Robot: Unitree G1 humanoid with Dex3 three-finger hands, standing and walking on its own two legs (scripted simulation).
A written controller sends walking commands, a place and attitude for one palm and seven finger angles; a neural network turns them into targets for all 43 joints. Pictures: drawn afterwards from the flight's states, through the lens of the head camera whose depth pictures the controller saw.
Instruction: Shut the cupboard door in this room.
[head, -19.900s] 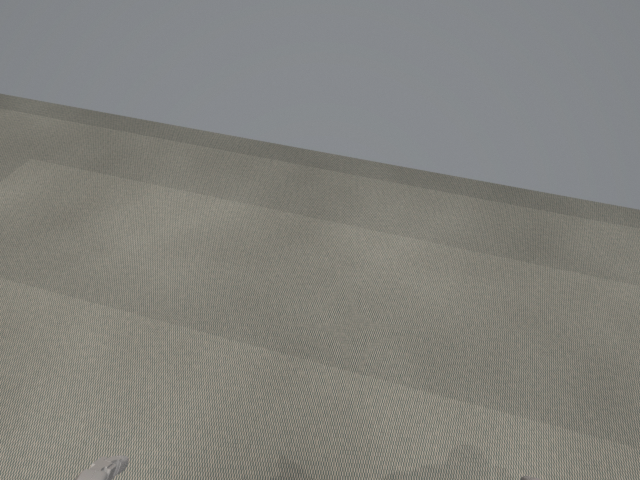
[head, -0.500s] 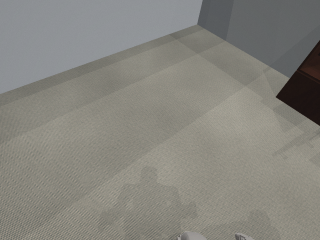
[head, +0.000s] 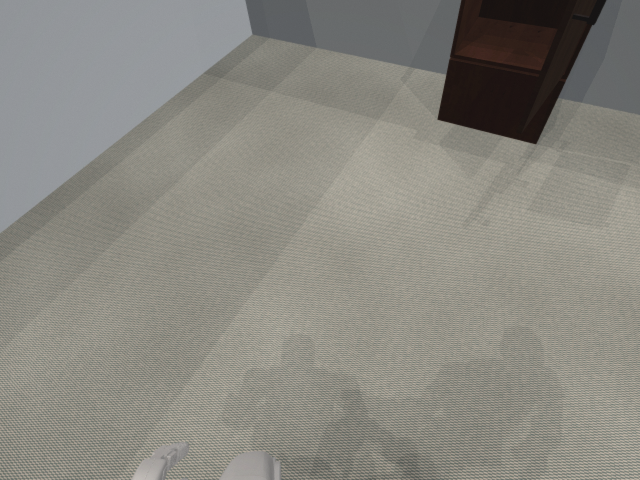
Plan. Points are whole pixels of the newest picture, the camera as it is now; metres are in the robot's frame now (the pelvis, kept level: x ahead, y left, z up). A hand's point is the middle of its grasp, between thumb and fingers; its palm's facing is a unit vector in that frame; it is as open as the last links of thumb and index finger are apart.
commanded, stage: turn or walk to find it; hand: left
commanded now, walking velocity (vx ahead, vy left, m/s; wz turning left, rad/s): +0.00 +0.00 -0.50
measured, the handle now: out of the picture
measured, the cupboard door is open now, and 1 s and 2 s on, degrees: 81 81 81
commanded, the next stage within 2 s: stand and wait in 0.84 s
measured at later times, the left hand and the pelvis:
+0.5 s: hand out of the picture +0.07 +0.25 -0.18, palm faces -0.10 -0.97 -0.21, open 7.4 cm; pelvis +0.05 +0.05 +0.00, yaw -13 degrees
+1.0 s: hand (280, 357) +0.32 +0.09 -0.16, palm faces -0.53 -0.81 -0.23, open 7.4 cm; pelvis +0.10 +0.00 -0.01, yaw -29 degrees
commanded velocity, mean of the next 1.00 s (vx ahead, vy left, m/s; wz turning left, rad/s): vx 0.10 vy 0.00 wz -0.39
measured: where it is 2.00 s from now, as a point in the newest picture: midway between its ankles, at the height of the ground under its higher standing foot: outside the picture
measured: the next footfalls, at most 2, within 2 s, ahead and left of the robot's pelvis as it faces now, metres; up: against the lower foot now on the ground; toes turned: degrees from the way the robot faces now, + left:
left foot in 0.44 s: +0.10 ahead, +0.14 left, +0.00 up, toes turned -9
right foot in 1.00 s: +0.12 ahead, -0.13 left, +0.00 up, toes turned -35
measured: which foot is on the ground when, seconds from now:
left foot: up 0.00-0.42, down 0.44-1.00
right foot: down 0.00-0.44, up 0.46-0.98, down 1.00-1.00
